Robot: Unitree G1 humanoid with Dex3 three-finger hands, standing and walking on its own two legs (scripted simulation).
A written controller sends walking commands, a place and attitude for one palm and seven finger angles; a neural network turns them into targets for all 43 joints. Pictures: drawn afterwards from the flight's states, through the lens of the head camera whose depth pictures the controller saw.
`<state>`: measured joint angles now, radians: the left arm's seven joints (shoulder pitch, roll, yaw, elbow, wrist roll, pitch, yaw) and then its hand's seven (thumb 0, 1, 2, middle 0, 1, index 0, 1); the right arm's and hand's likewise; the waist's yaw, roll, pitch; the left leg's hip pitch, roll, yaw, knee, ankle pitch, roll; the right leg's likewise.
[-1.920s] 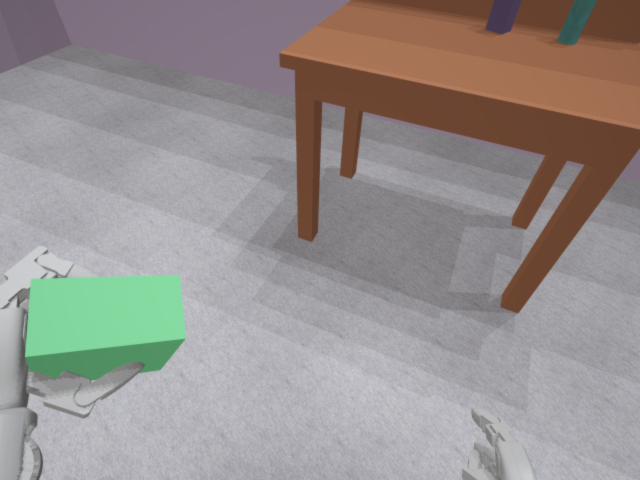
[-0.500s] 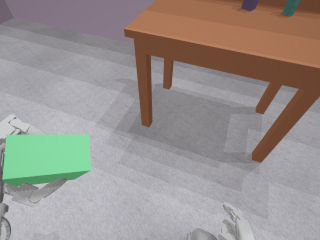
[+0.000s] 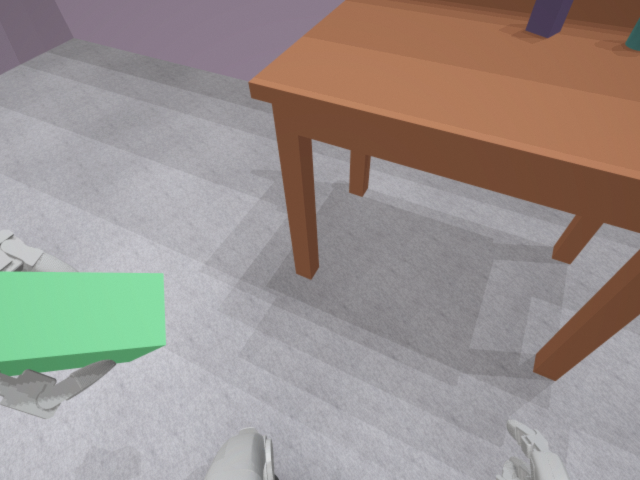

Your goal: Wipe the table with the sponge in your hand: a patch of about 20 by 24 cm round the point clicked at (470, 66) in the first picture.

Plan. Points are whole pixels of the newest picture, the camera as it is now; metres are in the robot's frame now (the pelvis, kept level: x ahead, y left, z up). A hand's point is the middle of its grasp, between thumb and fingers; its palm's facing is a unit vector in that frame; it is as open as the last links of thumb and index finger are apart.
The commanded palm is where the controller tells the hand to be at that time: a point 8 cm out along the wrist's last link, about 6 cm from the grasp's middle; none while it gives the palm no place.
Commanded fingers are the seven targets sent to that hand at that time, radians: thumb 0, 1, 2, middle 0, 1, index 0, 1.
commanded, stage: walk to a spot facing it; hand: left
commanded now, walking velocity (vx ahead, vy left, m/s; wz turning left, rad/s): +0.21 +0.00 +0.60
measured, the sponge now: (99, 324) +0.23 +0.20 +0.16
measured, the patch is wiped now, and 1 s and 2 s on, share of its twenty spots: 0.00 0.00 0.00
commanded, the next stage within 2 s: turn to face it in 0.12 s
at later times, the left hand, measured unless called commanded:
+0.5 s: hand (22, 250) +0.29 +0.28 +0.20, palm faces +0.49 -0.76 -0.42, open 10.4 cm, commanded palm +0.24 +0.32 +0.17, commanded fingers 0.00 0.10 1.30 -1.20 -1.60 -1.20 -1.60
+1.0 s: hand (229, 206) +0.35 +0.10 +0.19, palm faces +0.18 -0.80 -0.58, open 10.4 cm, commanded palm +0.31 +0.17 +0.17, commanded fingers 0.00 0.10 1.30 -1.20 -1.60 -1.20 -1.60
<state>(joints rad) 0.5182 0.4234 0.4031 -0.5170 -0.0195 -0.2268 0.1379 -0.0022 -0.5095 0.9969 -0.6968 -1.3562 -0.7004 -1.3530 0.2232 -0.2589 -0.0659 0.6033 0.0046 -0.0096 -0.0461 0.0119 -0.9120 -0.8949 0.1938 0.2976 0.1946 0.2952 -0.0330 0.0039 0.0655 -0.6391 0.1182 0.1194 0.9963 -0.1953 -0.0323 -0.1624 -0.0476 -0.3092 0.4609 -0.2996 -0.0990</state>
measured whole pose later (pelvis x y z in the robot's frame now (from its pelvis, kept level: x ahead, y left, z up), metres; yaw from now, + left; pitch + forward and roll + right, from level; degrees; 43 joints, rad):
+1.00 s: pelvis +0.10 -0.08 -0.01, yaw -11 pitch +0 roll +3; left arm 0.56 0.45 0.43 -0.55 -0.06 -0.23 0.14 0.00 -0.51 1.00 -0.70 -1.36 -0.70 -1.35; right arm 0.16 -0.26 -0.06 0.58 0.01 0.02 -0.02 0.01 -0.91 -0.89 0.19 0.30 0.20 0.30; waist -0.03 0.02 0.08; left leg -0.54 0.04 -0.01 1.27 -0.37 -0.10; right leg -0.36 0.10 -0.02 0.49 -0.13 -0.14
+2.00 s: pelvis -0.09 -0.16 -0.01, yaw -44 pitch +0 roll +0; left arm 0.50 0.41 0.43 -0.52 -0.02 -0.25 0.13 0.00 -0.51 1.00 -0.70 -1.36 -0.70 -1.35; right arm 0.23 -0.22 -0.04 0.57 0.01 -0.03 -0.02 0.01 -0.91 -0.90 0.19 0.30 0.19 0.30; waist 0.01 -0.01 0.02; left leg -0.24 0.08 0.10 0.56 -0.31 -0.02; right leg -0.52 0.07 0.00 0.98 -0.40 0.02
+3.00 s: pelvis -0.07 -0.18 -0.01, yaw -45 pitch -1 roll +0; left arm 0.44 0.36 0.34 -0.43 -0.01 -0.21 0.15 0.00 -0.51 1.00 -0.69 -1.36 -0.70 -1.36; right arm 0.23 -0.12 0.03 0.63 0.01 -0.11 -0.03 0.01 -0.91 -0.89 0.20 0.30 0.20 0.30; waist 0.02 0.03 0.01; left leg -0.17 0.04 0.13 0.52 -0.33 0.02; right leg -0.39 -0.06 -0.12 0.82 -0.42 0.02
